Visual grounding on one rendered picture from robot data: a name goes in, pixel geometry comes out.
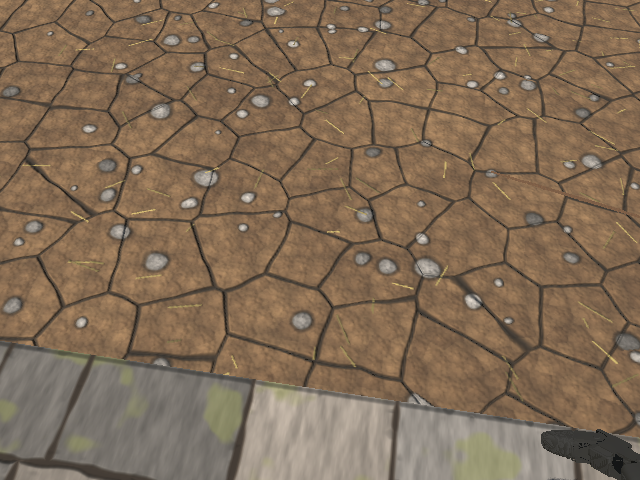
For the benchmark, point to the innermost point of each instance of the robot right hand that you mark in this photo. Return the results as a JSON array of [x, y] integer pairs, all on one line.
[[606, 453]]

